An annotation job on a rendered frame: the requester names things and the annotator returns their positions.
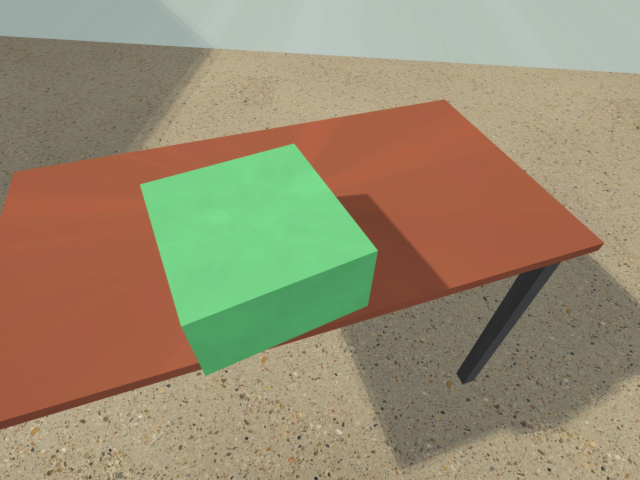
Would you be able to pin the carton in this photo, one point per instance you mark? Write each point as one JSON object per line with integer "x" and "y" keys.
{"x": 257, "y": 251}

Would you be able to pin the table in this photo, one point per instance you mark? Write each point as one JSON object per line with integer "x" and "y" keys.
{"x": 86, "y": 311}

